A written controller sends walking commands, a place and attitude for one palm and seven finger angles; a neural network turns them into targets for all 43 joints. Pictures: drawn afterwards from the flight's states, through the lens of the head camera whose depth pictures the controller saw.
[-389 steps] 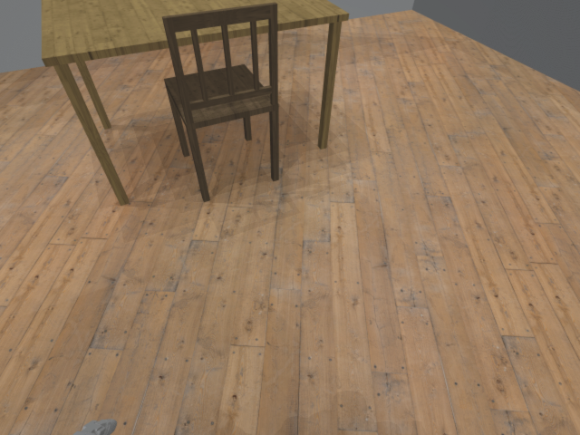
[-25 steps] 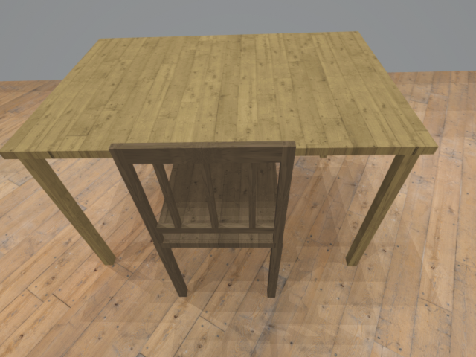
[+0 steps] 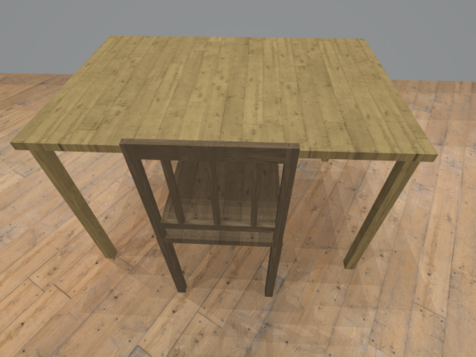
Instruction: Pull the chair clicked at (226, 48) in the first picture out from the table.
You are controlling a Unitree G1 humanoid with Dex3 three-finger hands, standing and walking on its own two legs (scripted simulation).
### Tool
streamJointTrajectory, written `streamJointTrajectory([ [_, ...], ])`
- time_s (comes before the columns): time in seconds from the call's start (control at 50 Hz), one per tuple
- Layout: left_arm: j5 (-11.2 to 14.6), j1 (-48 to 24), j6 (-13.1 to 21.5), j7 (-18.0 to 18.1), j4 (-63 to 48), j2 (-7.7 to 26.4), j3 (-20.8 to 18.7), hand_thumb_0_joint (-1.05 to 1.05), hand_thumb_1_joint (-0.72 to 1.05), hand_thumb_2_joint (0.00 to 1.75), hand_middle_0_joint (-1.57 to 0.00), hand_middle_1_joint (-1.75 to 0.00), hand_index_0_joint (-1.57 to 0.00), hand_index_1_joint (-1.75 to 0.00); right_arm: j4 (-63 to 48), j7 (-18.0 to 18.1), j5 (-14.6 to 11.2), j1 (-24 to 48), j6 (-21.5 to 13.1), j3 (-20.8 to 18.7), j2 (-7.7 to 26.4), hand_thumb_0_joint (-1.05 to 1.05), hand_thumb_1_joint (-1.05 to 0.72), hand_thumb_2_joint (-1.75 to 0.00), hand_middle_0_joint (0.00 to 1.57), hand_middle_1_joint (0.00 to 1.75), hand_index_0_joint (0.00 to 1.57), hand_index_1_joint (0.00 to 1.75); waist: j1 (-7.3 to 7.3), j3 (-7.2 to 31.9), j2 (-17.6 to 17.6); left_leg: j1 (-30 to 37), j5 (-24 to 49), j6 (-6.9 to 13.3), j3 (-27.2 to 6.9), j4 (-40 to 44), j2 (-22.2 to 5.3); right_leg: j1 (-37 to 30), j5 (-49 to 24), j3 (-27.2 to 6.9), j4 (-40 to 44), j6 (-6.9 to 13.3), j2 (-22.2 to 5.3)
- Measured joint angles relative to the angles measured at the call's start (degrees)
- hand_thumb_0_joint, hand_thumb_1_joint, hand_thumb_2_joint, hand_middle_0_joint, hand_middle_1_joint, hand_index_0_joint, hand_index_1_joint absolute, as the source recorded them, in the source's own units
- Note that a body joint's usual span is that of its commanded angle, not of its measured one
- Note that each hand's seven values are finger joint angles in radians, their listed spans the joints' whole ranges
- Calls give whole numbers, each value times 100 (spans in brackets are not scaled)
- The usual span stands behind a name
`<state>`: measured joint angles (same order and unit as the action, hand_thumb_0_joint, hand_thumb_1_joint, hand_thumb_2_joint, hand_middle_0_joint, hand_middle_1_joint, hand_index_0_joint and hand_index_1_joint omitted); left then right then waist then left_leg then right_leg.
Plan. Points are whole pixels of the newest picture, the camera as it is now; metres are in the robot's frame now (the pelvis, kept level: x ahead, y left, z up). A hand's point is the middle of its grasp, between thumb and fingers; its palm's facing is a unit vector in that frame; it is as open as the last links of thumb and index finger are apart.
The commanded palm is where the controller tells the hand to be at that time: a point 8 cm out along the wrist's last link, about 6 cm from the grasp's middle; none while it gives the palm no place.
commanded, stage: look again from close up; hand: left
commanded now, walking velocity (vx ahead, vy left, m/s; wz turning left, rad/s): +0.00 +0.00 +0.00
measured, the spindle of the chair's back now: (214, 194) +0.53 +0.10 -0.11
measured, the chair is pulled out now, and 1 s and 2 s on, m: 0.00 0.00 0.00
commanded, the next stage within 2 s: none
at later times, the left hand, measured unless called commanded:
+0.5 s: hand out of the picture +0.03 +0.14 -0.17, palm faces +0.02 -0.98 -0.19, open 7.3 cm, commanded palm none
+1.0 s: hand out of the picture +0.04 +0.13 -0.17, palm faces +0.02 -0.98 -0.19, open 7.3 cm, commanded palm none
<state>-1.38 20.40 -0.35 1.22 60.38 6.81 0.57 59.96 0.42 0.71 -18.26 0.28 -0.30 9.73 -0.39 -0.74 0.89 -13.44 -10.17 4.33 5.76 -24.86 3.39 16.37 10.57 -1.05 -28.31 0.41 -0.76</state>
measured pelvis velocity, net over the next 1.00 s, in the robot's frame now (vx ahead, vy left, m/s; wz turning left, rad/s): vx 0.05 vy -0.03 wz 0.00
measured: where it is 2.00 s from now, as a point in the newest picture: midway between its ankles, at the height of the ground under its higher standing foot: outside the picture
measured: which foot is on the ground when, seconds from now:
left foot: down 0.00-1.00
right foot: down 0.00-1.00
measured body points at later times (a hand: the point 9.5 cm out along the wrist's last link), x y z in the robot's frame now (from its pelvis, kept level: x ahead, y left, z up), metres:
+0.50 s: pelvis +0.04 -0.03 +0.01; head +0.04 -0.03 +0.46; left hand +0.03 +0.19 -0.15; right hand +0.03 -0.24 -0.16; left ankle +0.04 +0.07 -0.74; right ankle +0.06 -0.12 -0.74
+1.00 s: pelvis +0.05 -0.03 +0.01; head +0.05 -0.04 +0.46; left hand +0.04 +0.18 -0.15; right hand +0.05 -0.25 -0.16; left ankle +0.04 +0.07 -0.74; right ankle +0.06 -0.12 -0.74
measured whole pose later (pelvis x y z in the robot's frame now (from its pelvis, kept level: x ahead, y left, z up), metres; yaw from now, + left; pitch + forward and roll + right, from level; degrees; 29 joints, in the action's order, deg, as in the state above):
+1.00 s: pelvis +0.05 -0.03 +0.01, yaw +0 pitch -1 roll +1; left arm -0.5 18.2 1.5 1.9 63.8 7.6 1.5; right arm 65.3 1.3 0.2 -16.3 -1.6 1.3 8.5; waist 0.0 -0.8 0.4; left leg -7.4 -12.5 1.2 4.1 -21.1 0.8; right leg 9.9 12.6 0.2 -23.8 2.7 2.1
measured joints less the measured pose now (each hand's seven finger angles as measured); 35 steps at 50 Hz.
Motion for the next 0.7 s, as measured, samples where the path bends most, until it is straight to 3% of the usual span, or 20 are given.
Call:
streamJointTrajectory([
  [0.7, 80, -288, 170, 74, 312, 122, 78, 1, 92, 90, -20, -30, -20, -30, 487, 83, -51, 220, -182, 137, -106, 1, -92, -89, 20, 30, 20, 30, 21, 7, -37, 495, -225, -265, -148, 288, -226, -537, 182, 114, 375, 187, 243],
])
